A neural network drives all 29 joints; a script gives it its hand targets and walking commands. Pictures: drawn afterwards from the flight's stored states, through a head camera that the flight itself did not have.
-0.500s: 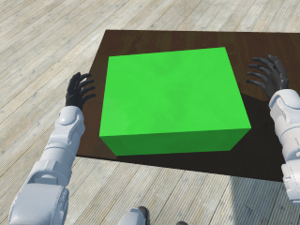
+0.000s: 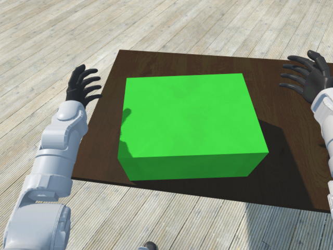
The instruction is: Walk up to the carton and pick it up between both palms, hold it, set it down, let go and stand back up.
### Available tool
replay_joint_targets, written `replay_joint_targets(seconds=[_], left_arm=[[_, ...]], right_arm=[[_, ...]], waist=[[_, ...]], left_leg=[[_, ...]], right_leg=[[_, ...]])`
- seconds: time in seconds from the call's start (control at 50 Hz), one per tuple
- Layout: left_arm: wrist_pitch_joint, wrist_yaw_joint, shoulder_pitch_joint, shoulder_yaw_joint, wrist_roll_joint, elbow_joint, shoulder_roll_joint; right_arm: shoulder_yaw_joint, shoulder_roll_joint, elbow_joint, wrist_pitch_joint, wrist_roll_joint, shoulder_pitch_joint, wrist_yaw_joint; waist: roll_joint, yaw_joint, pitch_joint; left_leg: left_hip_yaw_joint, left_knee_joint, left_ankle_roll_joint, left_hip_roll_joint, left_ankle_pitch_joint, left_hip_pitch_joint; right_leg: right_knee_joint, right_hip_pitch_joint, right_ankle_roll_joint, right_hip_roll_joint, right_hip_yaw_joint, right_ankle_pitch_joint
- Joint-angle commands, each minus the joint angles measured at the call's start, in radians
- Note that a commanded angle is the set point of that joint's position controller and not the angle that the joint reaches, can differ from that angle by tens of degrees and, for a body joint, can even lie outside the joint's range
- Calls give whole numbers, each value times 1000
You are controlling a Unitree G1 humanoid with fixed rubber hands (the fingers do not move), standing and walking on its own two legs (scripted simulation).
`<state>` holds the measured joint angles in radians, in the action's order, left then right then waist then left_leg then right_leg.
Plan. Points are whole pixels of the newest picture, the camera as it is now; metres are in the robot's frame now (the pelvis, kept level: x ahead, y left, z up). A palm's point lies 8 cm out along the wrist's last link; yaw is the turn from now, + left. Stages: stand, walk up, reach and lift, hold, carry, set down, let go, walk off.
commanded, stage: set down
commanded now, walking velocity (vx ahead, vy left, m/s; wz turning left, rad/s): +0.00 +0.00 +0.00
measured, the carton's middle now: (186, 126) +0.44 +0.02 -0.01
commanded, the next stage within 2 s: none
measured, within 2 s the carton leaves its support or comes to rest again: neither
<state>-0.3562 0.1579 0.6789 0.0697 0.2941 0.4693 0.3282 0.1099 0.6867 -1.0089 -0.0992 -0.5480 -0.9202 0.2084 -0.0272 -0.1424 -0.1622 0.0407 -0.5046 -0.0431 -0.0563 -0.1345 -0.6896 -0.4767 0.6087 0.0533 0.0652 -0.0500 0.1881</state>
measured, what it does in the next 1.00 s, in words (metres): stands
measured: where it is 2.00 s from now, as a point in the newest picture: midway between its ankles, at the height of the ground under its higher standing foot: outside the picture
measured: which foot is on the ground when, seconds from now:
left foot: down 0.00-1.00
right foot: down 0.00-1.00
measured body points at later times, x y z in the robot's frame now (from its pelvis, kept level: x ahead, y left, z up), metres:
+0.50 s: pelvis +0.02 +0.00 +0.01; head +0.10 -0.01 +0.46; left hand +0.35 +0.26 +0.09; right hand +0.41 -0.28 +0.08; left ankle +0.05 +0.14 -0.73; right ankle +0.01 -0.09 -0.73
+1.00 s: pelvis +0.02 +0.00 +0.02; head +0.05 -0.01 +0.47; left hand +0.29 +0.25 +0.07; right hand +0.34 -0.29 +0.06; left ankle +0.05 +0.14 -0.73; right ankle +0.01 -0.09 -0.73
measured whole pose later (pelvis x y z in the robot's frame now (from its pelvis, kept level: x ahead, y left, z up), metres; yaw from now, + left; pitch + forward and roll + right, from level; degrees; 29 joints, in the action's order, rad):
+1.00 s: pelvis +0.02 +0.00 +0.02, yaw -1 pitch +4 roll +0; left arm -0.25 0.12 -0.05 0.15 0.15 -0.04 0.19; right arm -0.01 0.59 -0.49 0.06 -0.51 -0.13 0.26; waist 0.00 -0.05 -0.01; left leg 0.01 -0.35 -0.04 -0.04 -0.13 -0.30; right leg -0.37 0.25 0.05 0.05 0.00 0.20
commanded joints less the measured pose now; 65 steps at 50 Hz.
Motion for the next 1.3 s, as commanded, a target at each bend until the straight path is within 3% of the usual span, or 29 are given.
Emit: replay_joint_targets(seconds=[0.0, 0.04, 0.06, 0.08, 0.1, 0.12, 0.14, 0.18, 0.2, 0.24, 0.3, 0.4, 0.5, 0.52, 0.58, 0.6, 0.66, 0.72, 0.76, 0.78, 0.9, 0.96, 1.0, 1.04, 1.1, 1.14, 1.18, 1.26, 1.28], left_arm=[[-38, -12, 380, 91, -36, -213, 184], [-67, -14, 400, 120, -36, -219, 202], [-72, -13, 316, 126, -50, -298, 182], [-76, -20, 299, 133, -73, -277, 168], [-79, -26, 249, 138, -82, -303, 154], [-85, -27, 335, 128, -67, -278, 161], [-82, -26, 247, 128, -69, -269, 136], [-73, -24, 198, 107, -73, -316, 108], [-72, -21, 241, 111, -62, -340, 120], [-81, -23, 145, 132, -71, -376, 113], [-58, -32, 27, 147, -97, -513, 97], [-21, -30, -99, 180, -111, -627, 95], [45, -46, -329, 209, -138, -747, 70], [51, -50, -314, 194, -120, -740, 71], [71, -44, -384, 175, -99, -766, 58], [73, -44, -402, 168, -107, -768, 50], [92, -51, -433, 195, -113, -720, 61], [115, -43, -449, 155, -110, -745, 42], [105, -37, -461, 162, -125, -698, 46], [114, -34, -475, 152, -115, -713, 39], [137, -29, -495, 138, -138, -667, 19], [160, -36, -612, 153, -163, -692, 6], [177, -37, -655, 142, -165, -703, -9], [196, -32, -652, 138, -171, -724, -9], [247, -23, -699, 130, -160, -723, -11], [264, -13, -658, 110, -169, -702, -14], [284, -7, -712, 97, -154, -701, -24], [311, 1, -794, 79, -164, -702, -44], [313, 2, -751, 69, -163, -673, -49]], right_arm=[[-79, 296, 147, -15, -11, -402, 9], [-76, 291, 208, -39, -7, -438, 14], [-82, 277, 257, -33, -9, -341, 15], [-86, 273, 214, -39, -6, -305, 16], [-101, 284, 221, -40, 1, -263, 19], [-130, 302, 229, -49, 16, -350, 24], [-118, 277, 229, -50, 17, -266, 30], [-159, 282, 272, -38, 37, -210, 41], [-178, 298, 315, -31, 49, -255, 42], [-160, 284, 366, -28, 43, -177, 40], [-201, 294, 420, 9, 38, -40, 38], [-210, 280, 555, 51, 25, 52, 33], [-215, 266, 675, 137, 11, 264, 17], [-230, 272, 707, 145, 17, 239, 12], [-240, 256, 775, 158, 24, 318, 12], [-250, 251, 744, 156, 27, 362, 12], [-228, 221, 760, 164, 31, 388, 12], [-249, 222, 744, 173, 27, 432, 22], [-250, 216, 701, 165, 40, 454, 29], [-251, 201, 726, 171, 49, 468, 31], [-226, 187, 655, 180, 33, 515, 48], [-210, 179, 682, 210, 25, 618, 48], [-208, 169, 680, 228, 18, 674, 47], [-212, 167, 689, 245, 12, 694, 51], [-215, 144, 752, 280, 38, 732, 52], [-231, 157, 699, 283, 33, 717, 58], [-233, 146, 713, 292, 34, 764, 65], [-231, 146, 733, 325, 37, 838, 74], [-232, 147, 704, 324, 34, 801, 78]], waist=[[80, 43, -617], [105, 11, -571], [102, 19, -590], [78, 30, -552], [80, 37, -541], [82, 53, -509], [94, 44, -466], [73, 60, -454], [73, 59, -461], [103, 49, -454], [76, 81, -461], [76, 72, -462], [93, 86, -459], [117, 102, -451], [132, 100, -407], [100, 107, -377], [140, 87, -344], [107, 102, -321], [90, 96, -228], [116, 100, -240], [104, 100, -164], [124, 95, -172], [95, 111, -131], [60, 113, -135], [111, 109, -133], [77, 119, -85], [85, 116, -89], [82, 105, -92], [73, 109, -61]], left_leg=[[-55, 70, 4, 62, 238, 313], [-62, 99, 14, 65, 179, 303], [-60, 95, 10, 64, 250, 341], [-59, 100, 6, 67, 254, 343], [-60, 114, 4, 66, 246, 370], [-59, 125, 5, 64, 200, 359], [-57, 129, 8, 65, 189, 376], [-53, 135, 5, 61, 194, 415], [-59, 130, 4, 60, 188, 428], [-62, 117, 11, 64, 236, 451], [-53, 110, 0, 71, 330, 488], [-54, 109, 10, 81, 295, 512], [-55, 97, 8, 95, 374, 532], [-56, 107, 11, 95, 333, 515], [-58, 113, 18, 89, 280, 526], [-55, 118, 11, 88, 288, 553], [-59, 130, 27, 93, 211, 516], [-58, 137, 18, 84, 225, 560], [-60, 151, 22, 86, 152, 552], [-61, 152, 29, 84, 136, 560], [-66, 157, 30, 82, 141, 583], [-70, 142, 30, 89, 199, 591], [-61, 139, 23, 93, 211, 592], [-61, 137, 19, 94, 182, 598], [-66, 129, 33, 95, 142, 563], [-66, 140, 29, 88, 108, 580], [-65, 136, 34, 84, 69, 575], [-68, 129, 28, 80, 154, 624], [-69, 135, 26, 78, 116, 610]], right_leg=[[25, -498, -76, 8, 54, -435], [50, -500, -73, 1, 62, -356], [50, -533, -72, 6, 60, -430], [53, -538, -71, 4, 60, -437], [63, -547, -69, 6, 57, -428], [72, -502, -66, 6, 52, -374], [79, -502, -61, 3, 53, -353], [94, -465, -50, 9, 42, -313], [103, -434, -49, 9, 39, -294], [96, -475, -58, 11, 42, -384], [91, -507, -59, 16, 42, -491], [98, -489, -61, 9, 52, -444], [87, -566, -72, 4, 64, -607], [94, -554, -75, 3, 64, -590], [112, -510, -63, 3, 64, -490], [117, -495, -56, 5, 60, -483], [122, -507, -65, -15, 79, -442], [132, -472, -52, -4, 68, -388], [157, -437, -42, -15, 75, -271], [161, -425, -44, -16, 75, -244], [161, -408, -39, -15, 73, -248], [150, -456, -49, -20, 81, -339], [153, -465, -45, -23, 88, -364], [161, -426, -34, -27, 86, -303], [152, -419, -45, -38, 97, -287], [156, -379, -31, -30, 87, -221], [162, -351, -22, -33, 86, -146], [161, -361, -12, -23, 81, -202], [163, -335, -9, -26, 83, -157]])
